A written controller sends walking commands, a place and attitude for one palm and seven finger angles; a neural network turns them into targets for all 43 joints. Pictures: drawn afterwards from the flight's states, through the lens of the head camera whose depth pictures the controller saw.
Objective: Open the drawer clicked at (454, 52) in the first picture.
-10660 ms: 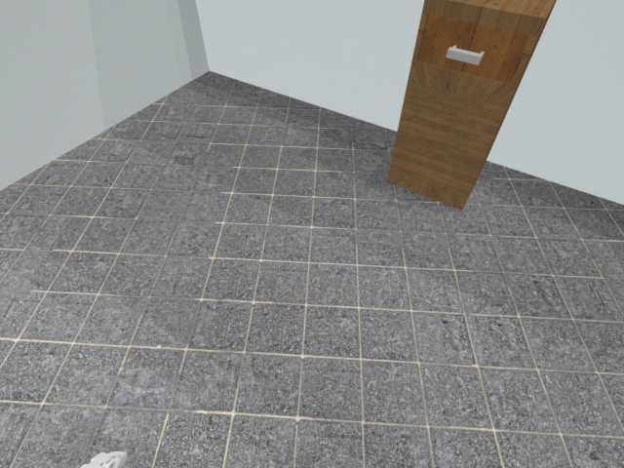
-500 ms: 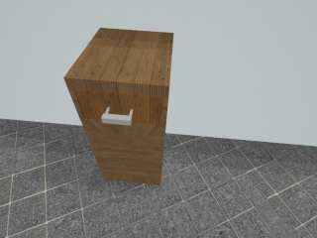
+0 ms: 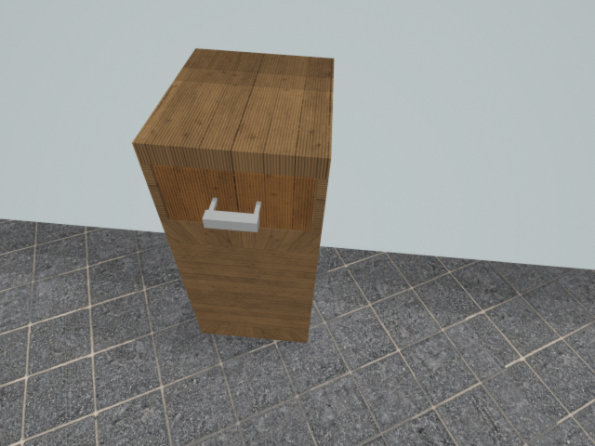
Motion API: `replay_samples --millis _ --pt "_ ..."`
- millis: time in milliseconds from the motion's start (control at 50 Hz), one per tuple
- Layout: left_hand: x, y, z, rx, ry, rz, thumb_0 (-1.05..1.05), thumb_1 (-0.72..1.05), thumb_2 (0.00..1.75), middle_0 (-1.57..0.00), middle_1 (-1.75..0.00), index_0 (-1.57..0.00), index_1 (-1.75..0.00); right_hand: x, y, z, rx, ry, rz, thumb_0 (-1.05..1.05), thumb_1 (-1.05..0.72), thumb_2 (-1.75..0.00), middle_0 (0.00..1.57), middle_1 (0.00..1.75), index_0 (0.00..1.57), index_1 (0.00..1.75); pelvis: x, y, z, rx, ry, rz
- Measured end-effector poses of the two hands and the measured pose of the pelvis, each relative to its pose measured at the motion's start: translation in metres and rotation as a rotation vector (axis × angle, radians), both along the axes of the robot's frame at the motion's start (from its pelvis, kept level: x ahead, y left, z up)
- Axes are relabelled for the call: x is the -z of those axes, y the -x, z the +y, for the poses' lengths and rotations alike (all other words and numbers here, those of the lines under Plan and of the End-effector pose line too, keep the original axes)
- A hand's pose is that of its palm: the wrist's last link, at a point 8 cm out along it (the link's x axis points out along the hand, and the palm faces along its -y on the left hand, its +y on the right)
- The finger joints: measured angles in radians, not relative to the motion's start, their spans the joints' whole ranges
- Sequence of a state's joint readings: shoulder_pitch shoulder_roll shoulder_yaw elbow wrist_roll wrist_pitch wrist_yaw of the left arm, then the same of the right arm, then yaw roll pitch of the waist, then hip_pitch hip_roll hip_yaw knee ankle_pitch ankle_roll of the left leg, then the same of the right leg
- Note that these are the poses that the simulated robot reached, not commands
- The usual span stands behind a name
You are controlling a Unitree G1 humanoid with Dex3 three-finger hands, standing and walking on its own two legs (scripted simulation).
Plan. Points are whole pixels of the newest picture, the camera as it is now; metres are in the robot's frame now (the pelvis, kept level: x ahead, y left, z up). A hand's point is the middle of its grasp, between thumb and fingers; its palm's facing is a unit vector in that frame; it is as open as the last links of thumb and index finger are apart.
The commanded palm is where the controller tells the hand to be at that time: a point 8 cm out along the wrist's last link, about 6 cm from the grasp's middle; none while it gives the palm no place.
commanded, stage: come to a stop and stand still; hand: left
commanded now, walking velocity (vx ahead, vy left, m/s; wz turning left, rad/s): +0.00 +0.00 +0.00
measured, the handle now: (233, 212) +0.57 +0.17 -0.08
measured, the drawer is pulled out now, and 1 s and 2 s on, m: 0.00 0.00 0.00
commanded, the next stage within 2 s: look again from close up in 0.12 s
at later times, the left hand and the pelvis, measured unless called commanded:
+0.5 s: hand out of the picture +0.02 +0.18 -0.19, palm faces +0.03 -0.98 -0.18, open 7.4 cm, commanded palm none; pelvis +0.01 +0.02 -0.01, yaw +1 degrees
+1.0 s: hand out of the picture -0.04 +0.16 -0.18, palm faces +0.03 -0.99 -0.15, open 7.4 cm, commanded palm none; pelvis +0.00 +0.01 -0.01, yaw +0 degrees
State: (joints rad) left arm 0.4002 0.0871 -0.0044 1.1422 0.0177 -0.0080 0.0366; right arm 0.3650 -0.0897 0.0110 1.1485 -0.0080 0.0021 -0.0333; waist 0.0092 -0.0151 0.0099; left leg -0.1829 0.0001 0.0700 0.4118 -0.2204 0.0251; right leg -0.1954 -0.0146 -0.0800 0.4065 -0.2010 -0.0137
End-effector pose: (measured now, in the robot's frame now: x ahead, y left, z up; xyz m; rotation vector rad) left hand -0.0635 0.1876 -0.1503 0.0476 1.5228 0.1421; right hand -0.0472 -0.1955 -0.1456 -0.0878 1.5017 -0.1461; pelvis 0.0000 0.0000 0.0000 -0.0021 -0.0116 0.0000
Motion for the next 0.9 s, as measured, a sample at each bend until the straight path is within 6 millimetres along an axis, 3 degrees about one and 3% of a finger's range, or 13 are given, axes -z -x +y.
replay_samples --millis 260,580,720,900 --pt "0.002 -0.033 0.009 0.035 -0.02 -0.074 0.0 0.9 0.9 -0.2 -0.3 -0.2 -0.3 0.005 -0.028 0.003 -0.019 -0.001 -0.053 0.01 -0.91 -0.9 0.2 0.3 0.2 0.3 0.003 -0.006 0.007 0.004 0.007 0.01" --pt "0.002 -0.079 0.051 0.058 -0.083 -0.214 0.0 0.91 0.9 -0.19 -0.3 -0.2 -0.3 0.003 -0.064 -0.01 -0.075 0.057 -0.193 0.01 -0.92 -0.9 0.2 0.3 0.2 0.3 0.008 -0.007 0.018 -0.012 0.006 -0.025" --pt "0.0 -0.071 0.052 0.057 -0.078 -0.209 0.0 0.91 0.9 -0.19 -0.3 -0.2 -0.3 0.0 -0.059 -0.009 -0.08 0.054 -0.189 0.01 -0.92 -0.9 0.2 0.3 0.2 0.3 0.005 -0.001 0.019 -0.011 0.002 -0.03" --pt "0.003 -0.035 0.039 0.048 -0.044 -0.12 0.0 0.91 0.9 -0.19 -0.3 -0.2 -0.3 0.001 -0.036 -0.006 -0.065 0.035 -0.132 0.0 -0.91 -0.9 0.2 0.3 0.2 0.3 0.004 0.004 0.016 -0.009 -0.008 -0.022"
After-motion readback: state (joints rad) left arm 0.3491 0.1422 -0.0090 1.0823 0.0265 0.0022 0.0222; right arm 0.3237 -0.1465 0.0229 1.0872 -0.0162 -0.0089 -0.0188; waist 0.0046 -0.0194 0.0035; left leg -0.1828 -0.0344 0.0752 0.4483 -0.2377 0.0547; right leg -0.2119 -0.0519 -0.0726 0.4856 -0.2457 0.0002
